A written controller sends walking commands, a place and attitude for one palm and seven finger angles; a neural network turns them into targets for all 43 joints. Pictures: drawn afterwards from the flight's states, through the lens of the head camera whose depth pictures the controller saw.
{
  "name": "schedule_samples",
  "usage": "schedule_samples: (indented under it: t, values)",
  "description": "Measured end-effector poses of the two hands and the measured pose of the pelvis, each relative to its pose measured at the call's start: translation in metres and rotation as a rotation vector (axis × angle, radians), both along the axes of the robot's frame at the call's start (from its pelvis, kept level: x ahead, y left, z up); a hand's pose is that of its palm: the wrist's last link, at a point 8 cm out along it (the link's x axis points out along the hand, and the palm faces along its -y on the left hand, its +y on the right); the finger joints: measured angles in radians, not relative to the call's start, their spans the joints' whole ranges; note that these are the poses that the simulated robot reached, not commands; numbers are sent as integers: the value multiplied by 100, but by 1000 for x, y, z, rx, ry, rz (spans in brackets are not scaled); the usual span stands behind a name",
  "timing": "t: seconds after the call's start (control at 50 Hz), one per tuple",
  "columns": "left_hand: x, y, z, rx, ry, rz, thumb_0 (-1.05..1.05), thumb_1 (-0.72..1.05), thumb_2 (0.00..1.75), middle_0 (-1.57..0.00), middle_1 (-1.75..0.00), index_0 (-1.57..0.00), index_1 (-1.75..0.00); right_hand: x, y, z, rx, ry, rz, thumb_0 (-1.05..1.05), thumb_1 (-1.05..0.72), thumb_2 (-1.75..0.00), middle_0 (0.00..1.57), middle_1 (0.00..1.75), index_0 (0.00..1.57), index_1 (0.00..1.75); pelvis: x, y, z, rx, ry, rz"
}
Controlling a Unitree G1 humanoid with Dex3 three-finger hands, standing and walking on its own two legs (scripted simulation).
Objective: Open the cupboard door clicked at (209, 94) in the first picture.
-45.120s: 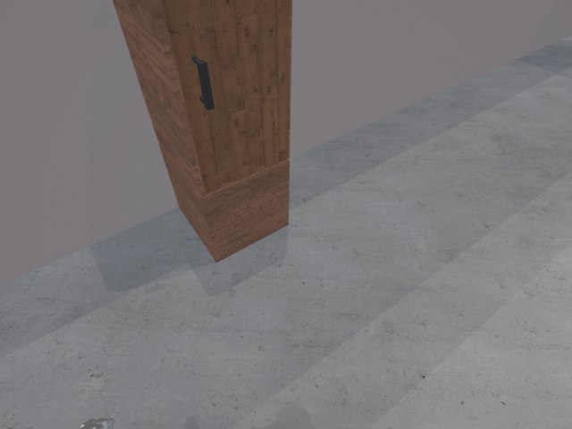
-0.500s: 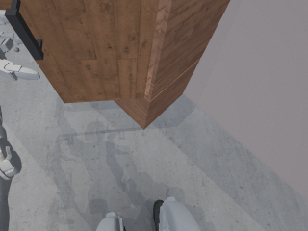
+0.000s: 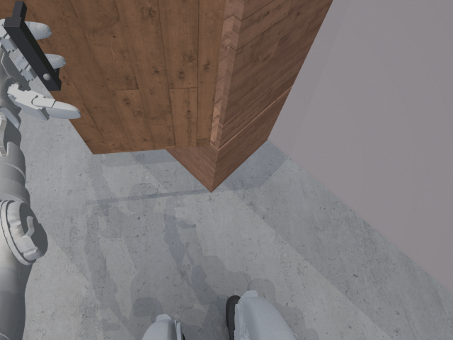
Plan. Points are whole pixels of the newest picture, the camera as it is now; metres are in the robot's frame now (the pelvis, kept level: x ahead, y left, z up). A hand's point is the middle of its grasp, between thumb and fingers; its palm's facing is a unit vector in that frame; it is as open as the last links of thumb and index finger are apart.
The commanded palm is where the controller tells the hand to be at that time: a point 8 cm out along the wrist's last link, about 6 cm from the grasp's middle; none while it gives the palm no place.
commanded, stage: slide the fingers in behind the handle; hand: left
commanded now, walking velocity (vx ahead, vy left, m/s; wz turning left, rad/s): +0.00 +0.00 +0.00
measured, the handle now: (38, 49) +0.58 +0.25 +0.10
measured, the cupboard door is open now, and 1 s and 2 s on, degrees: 52 51 76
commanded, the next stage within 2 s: close the thumb around the handle in 0.46 s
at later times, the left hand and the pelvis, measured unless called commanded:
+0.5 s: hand (47, 76) +0.53 +0.23 +0.09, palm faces +0.01 -1.00 -0.02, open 13.8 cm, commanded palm +0.51 +0.27 +0.09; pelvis +0.00 +0.00 +0.00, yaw +0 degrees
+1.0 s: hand (46, 73) +0.54 +0.23 +0.09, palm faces +0.03 -1.00 -0.02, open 8.7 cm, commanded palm +0.52 +0.27 +0.09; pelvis +0.00 +0.00 +0.00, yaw +1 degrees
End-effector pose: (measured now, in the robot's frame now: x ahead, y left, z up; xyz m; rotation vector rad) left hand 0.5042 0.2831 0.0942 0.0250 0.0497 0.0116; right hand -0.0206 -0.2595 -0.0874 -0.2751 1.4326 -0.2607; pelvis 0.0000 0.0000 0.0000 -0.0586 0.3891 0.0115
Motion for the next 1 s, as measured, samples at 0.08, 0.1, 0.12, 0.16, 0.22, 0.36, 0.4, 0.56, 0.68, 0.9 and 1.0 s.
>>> schedule_samples:
  t: [0.08, 0.1, 0.12, 0.16, 0.22, 0.36, 0.4, 0.56, 0.68, 0.9, 1.0]
  values:
    - [1, -2, -1, -3, -2, 5, -2, -50, 30, -30, -120, -30, -120, -2, 1, -1, 1, -5, -1, 0, -91, -90, 20, 30, 20, 30, -2, 0, -1, 1, 2, -2]
    - [1, -3, -1, -1, -3, 8, -2, -50, 30, -30, -120, -30, -120, -2, 1, -1, 2, -5, -1, 0, -91, -90, 20, 30, 20, 30, -2, 0, -1, 2, 2, -1]
    - [1, -3, -1, 0, -4, 9, -2, -50, 30, -30, -120, -30, -120, -3, 1, -1, 2, -4, 0, 0, -91, -90, 20, 30, 20, 30, -2, 0, -1, 2, 3, -1]
    - [1, -3, -1, 3, -6, 9, -2, -50, 30, -30, -120, -30, -120, -4, 2, -1, 4, 0, 0, 0, -91, -90, 20, 30, 20, 30, -3, 1, -1, 2, 4, -2]
    - [1, -3, -1, 0, -7, 8, -2, -50, 30, -30, -120, -30, -120, -6, 2, -1, 3, 3, -3, 0, -91, -90, 20, 30, 20, 30, -3, 1, -1, 2, 4, -4]
    - [1, 0, -2, -4, -4, 6, -2, -50, 30, -31, -120, -31, -120, -10, 2, 0, -5, 8, -6, 0, -91, -90, 20, 30, 20, 30, -3, 2, -1, 1, 4, -4]
    - [2, 1, -2, -3, -4, 3, -2, -50, 30, -31, -120, -31, -120, -10, 2, 1, -8, 10, -5, 0, -91, -90, 20, 30, 20, 30, -3, 3, -2, 0, 5, -3]
    - [3, 2, -3, -8, -7, 2, -2, -50, 30, -31, -120, -32, -121, -10, 3, 1, -9, 20, -1, 0, -91, -90, 20, 30, 20, 30, -2, 4, -2, -2, 9, -1]
    - [5, 2, -2, -4, -6, 5, -2, -45, 33, -32, -121, -34, -123, -8, 5, 0, -7, 22, 4, 0, -91, -90, 20, 30, 20, 30, -2, 5, -2, -3, 11, 5]
    - [7, 3, -2, -3, -5, 17, -1, 0, 52, -33, -124, -35, -126, -7, 6, -2, 3, 28, 9, 0, -91, -90, 20, 30, 20, 30, 0, 5, -3, -5, 17, 8]
    - [9, 3, -2, -2, -4, 21, -1, 26, 63, -34, -126, -36, -128, -6, 6, -2, 3, 34, 14, 0, -91, -90, 21, 30, 20, 30, 1, 4, -3, -5, 19, 12]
